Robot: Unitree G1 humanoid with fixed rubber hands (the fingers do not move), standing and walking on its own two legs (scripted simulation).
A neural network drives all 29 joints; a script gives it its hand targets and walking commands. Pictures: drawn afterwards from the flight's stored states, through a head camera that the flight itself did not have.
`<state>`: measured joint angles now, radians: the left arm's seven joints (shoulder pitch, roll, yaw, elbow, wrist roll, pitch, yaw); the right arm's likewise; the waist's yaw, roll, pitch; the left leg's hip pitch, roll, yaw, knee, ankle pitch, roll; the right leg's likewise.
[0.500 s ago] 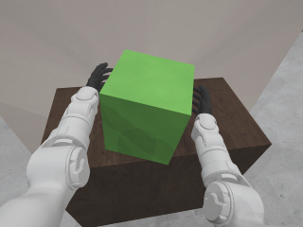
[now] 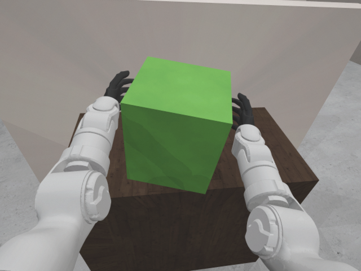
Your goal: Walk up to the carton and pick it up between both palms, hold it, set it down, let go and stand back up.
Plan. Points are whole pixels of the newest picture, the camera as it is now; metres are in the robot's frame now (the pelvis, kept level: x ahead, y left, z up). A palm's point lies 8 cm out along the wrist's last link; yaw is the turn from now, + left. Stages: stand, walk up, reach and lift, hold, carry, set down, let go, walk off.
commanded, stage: reach and lift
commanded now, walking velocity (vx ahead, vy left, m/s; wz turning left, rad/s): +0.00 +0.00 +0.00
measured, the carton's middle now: (177, 126) +0.45 -0.03 +0.13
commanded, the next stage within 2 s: none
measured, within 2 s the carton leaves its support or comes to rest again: neither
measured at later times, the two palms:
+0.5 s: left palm (104, 93) +0.44 +0.13 +0.23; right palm (241, 112) +0.40 -0.16 +0.20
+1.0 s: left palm (104, 88) +0.39 +0.12 +0.27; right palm (255, 105) +0.37 -0.18 +0.24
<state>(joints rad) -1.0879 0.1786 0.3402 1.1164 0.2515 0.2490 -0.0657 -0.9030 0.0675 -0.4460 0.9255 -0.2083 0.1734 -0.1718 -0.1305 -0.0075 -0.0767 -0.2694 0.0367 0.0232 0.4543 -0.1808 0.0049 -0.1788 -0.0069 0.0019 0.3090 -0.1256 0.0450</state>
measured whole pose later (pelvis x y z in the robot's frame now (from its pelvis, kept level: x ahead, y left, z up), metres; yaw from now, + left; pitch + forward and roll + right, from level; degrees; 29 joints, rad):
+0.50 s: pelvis +0.02 +0.00 +0.00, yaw +0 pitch -3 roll -2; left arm -0.96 0.13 0.34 0.77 0.22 0.45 -0.05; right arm -0.92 0.00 -0.23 0.93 0.00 0.22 -0.23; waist -0.13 0.00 -0.07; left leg -0.19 0.04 0.02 0.45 -0.21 0.00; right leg -0.08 -0.01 0.00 0.29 -0.15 0.04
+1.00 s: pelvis -0.01 -0.01 +0.00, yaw +1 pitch -6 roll -2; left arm -1.04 0.09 0.34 0.74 0.31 0.61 -0.02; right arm -1.04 -0.08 -0.19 1.01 0.03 0.33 -0.19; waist -0.12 0.00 -0.07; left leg -0.17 0.04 0.00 0.44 -0.17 0.00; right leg -0.08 0.00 -0.01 0.31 -0.13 0.04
